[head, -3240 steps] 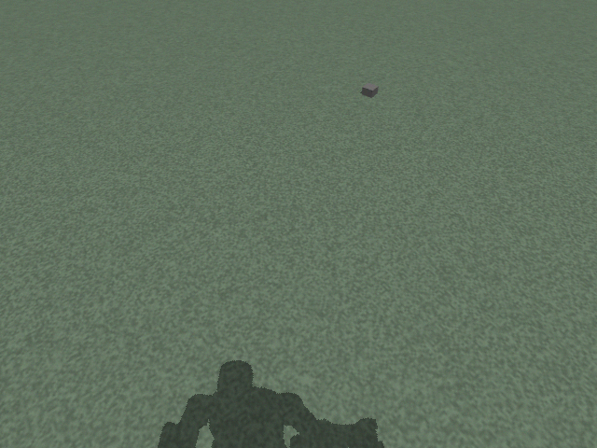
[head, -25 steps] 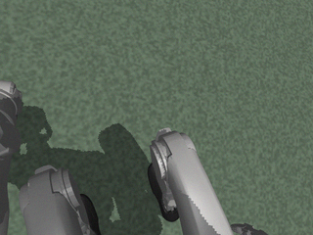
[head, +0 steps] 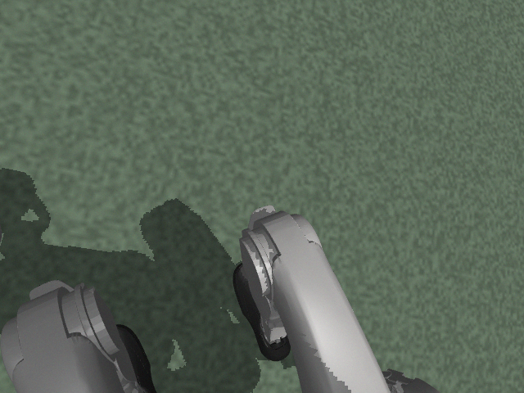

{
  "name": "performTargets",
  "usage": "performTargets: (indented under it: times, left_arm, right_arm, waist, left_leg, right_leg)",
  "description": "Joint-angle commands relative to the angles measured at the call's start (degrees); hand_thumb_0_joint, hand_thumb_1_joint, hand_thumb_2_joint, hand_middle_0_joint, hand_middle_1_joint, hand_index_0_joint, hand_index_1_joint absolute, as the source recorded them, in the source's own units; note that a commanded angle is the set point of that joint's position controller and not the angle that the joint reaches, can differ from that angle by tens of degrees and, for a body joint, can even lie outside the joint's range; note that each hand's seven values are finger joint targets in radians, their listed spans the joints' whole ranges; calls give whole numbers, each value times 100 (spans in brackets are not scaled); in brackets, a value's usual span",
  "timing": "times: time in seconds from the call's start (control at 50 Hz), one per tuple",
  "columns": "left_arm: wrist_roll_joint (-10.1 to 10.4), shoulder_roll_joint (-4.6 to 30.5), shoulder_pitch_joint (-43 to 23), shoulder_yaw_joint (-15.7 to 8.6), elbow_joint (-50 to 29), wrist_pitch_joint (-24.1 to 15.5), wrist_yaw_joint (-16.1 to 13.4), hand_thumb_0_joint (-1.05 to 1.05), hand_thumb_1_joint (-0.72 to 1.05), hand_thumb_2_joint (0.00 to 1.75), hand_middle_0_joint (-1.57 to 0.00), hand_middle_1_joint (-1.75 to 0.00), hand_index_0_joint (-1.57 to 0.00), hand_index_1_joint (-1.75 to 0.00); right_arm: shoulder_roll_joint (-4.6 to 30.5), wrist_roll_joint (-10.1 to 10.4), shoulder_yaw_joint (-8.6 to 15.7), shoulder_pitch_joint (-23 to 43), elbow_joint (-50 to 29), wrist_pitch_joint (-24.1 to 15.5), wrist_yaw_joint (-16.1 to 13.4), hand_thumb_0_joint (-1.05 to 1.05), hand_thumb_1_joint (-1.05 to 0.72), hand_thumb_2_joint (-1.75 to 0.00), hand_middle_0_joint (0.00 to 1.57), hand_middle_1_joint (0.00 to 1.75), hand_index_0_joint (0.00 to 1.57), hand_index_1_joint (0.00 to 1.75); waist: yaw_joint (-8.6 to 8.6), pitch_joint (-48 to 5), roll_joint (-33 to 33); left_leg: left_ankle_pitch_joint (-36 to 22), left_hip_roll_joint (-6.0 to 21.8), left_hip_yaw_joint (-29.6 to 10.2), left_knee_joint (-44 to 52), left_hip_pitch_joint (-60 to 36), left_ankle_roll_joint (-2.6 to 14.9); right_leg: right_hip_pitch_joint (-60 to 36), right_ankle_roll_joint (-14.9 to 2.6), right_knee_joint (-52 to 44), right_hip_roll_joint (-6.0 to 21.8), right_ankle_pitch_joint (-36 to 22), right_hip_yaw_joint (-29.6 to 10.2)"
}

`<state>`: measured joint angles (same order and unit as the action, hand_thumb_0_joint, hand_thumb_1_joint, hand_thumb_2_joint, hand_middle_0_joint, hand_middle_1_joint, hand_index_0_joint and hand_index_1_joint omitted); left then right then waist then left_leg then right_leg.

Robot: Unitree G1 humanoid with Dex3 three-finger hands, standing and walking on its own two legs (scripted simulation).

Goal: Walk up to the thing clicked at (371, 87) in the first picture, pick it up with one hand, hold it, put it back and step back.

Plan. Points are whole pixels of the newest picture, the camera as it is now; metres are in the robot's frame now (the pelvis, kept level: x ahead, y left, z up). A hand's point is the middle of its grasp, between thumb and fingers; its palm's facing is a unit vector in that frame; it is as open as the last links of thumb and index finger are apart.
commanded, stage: crouch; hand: left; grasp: from above
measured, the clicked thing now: out of the picture +0.50 +0.30 -0.20
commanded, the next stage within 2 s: lower in 0.02 s
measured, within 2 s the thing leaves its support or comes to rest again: rests again in 1.34 s
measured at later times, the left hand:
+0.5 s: hand out of the picture +0.47 +0.28 -0.21, palm faces -0.05 -0.46 -0.89, open 10.1 cm
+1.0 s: hand out of the picture +0.47 +0.28 -0.25, palm faces -0.02 -0.47 -0.88, open 10.0 cm
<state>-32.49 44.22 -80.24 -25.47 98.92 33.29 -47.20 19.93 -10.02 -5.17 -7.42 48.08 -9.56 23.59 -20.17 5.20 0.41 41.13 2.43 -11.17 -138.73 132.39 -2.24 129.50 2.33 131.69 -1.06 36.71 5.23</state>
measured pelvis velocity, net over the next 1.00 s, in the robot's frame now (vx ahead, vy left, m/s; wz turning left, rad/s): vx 0.00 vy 0.00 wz -0.05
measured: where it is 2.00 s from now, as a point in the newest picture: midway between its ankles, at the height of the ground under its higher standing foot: (207, 360)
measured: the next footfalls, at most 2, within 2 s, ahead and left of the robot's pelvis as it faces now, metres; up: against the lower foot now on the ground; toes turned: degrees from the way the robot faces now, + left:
none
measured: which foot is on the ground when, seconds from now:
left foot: down 0.00-1.00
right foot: down 0.00-1.00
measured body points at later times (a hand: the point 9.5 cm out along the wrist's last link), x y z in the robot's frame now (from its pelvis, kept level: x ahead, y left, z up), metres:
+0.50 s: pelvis +0.00 +0.00 +0.00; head +0.30 +0.06 +0.33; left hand +0.48 +0.30 -0.16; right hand -0.02 -0.27 -0.07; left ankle +0.06 +0.14 -0.30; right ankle +0.11 -0.12 -0.30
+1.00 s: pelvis +0.00 +0.00 -0.01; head +0.32 +0.07 +0.30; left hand +0.48 +0.30 -0.20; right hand -0.02 -0.26 -0.06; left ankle +0.06 +0.14 -0.30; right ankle +0.11 -0.12 -0.30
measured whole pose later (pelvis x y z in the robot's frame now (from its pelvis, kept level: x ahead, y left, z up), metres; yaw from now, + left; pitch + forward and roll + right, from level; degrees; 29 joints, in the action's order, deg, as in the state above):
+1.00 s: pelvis +0.00 +0.00 -0.01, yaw -3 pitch +31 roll -13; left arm -27.0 53.0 -79.9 -23.0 101.1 28.2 -51.2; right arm 23.0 -11.2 -14.6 -6.1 41.8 -11.7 28.2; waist -25.1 14.4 -5.1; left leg 42.6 1.7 -15.4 -142.0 131.9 -2.6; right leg 127.1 2.6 132.3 -1.2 37.4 8.6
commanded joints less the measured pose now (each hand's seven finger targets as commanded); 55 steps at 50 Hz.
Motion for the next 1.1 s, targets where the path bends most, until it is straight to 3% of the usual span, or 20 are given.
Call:
performTargets:
  times: [0.0,0.06,0.14,0.26,0.34,0.4,0.52,0.64,0.66,0.7,0.78,0.8,0.96,1.08]
  left_arm:
    - [-128,973,-1994,254,-726,-29,-194,0,59,74,-97,-69,-97,-70]
    - [-121,1149,-2009,183,-739,-93,-238,0,57,79,-98,-69,-97,-71]
    - [-174,1251,-1900,262,-669,-97,-218,0,62,75,-101,-66,-100,-68]
    - [-33,1229,-1869,313,-558,-154,-205,0,62,72,-101,-66,-100,-66]
    - [-84,1246,-1848,445,-602,-199,-193,0,65,72,-104,-64,-103,-65]
    - [-133,1383,-1810,376,-480,-230,-273,0,59,73,-102,-59,-100,-61]
    - [5,1505,-1824,357,-441,-305,-383,0,54,75,-99,-59,-96,-62]
    - [76,1595,-1796,441,-430,-406,-472,0,62,70,-103,-59,-102,-60]
    - [65,1686,-1789,393,-449,-428,-496,0,59,71,-102,-57,-100,-60]
    - [164,1646,-1707,408,-381,-444,-478,0,62,66,-104,-55,-102,-56]
    - [142,1665,-1615,493,-273,-477,-480,0,62,67,-104,-54,-102,-56]
    - [101,1815,-1673,438,-336,-498,-519,0,63,66,-105,-54,-103,-56]
    - [510,1792,-1605,461,-419,-563,-595,0,65,64,-105,-53,-104,-55]
    - [440,1898,-1541,519,-416,-597,-566,0,65,68,-104,-55,-103,-57]
  right_arm:
    - [1719,-11,362,-1503,162,20,106,0,-92,-90,20,30,20,30]
    - [1766,52,318,-1613,181,39,141,0,-92,-90,20,30,20,30]
    - [1754,29,278,-1540,191,33,172,0,-91,-90,20,30,20,30]
    - [1806,-17,147,-1568,130,-4,206,0,-91,-90,20,30,20,30]
    - [1822,-49,35,-1519,131,-23,236,0,-91,-90,20,30,20,30]
    - [1874,-35,12,-1568,112,-32,263,0,-91,-90,20,30,20,30]
    - [1945,-80,-112,-1519,25,-58,301,0,-91,-90,20,30,20,30]
    - [2013,-163,-277,-1419,-4,-93,376,0,-91,-90,20,30,20,30]
    - [2034,-136,-267,-1457,13,-104,378,0,-91,-90,20,30,20,30]
    - [2033,-160,-359,-1415,-117,-126,422,0,-91,-90,20,30,20,30]
    - [2145,-136,-425,-1416,-158,-128,457,0,-91,-90,20,30,20,30]
    - [2198,-101,-416,-1469,-194,-122,459,0,-91,-90,20,30,20,30]
    - [2231,-146,-584,-1335,-358,-161,518,0,-91,-90,20,30,20,30]
    - [2272,-127,-704,-1332,-455,-147,540,0,-91,-90,20,30,20,30]
  waist:
    - [-390,-4101,1995]
    - [-335,-4269,2101]
    - [-377,-4096,1900]
    - [-514,-3989,1837]
    - [-576,-3911,1986]
    - [-573,-3921,2062]
    - [-658,-3799,2099]
    - [-816,-3578,2099]
    - [-759,-3613,2090]
    - [-820,-3579,2110]
    - [-880,-3422,2193]
    - [-848,-3551,2264]
    - [-993,-3265,2180]
    - [-1005,-3337,2347]
  left_leg:
    - [-1187,33,477,1385,-2724,164]
    - [-1276,51,505,1370,-2683,165]
    - [-1135,4,579,1293,-2377,240]
    - [-1197,19,474,1311,-2473,224]
    - [-1326,24,453,1277,-2612,201]
    - [-1315,41,391,1320,-2690,197]
    - [-1195,39,313,1293,-2698,204]
    - [-1283,10,351,1180,-2531,234]
    - [-1248,31,352,1135,-2503,248]
    - [-1340,17,304,1110,-2612,236]
    - [-1227,45,203,1136,-2679,214]
    - [-1223,48,162,1167,-2756,202]
    - [-1253,0,183,970,-2630,262]
    - [-1470,13,155,916,-2735,223]
  right_leg:
    - [-2419,-190,-1213,-131,-1428,755]
    - [-2634,-188,-1254,-167,-1532,689]
    - [-2741,-153,-1340,-184,-1427,667]
    - [-2799,-161,-1293,-186,-1520,723]
    - [-2809,-173,-1223,-195,-1669,771]
    - [-2799,-197,-1240,-197,-1660,775]
    - [-2812,-206,-1217,-195,-1583,848]
    - [-3026,-167,-1203,-187,-1804,862]
    - [-3028,-157,-1249,-217,-1763,846]
    - [-2930,-178,-1174,-184,-1780,886]
    - [-2820,-203,-1132,-221,-1728,954]
    - [-2798,-226,-1137,-216,-1699,955]
    - [-2952,-172,-1053,-170,-1812,979]
    - [-3000,-197,-965,-194,-1998,999]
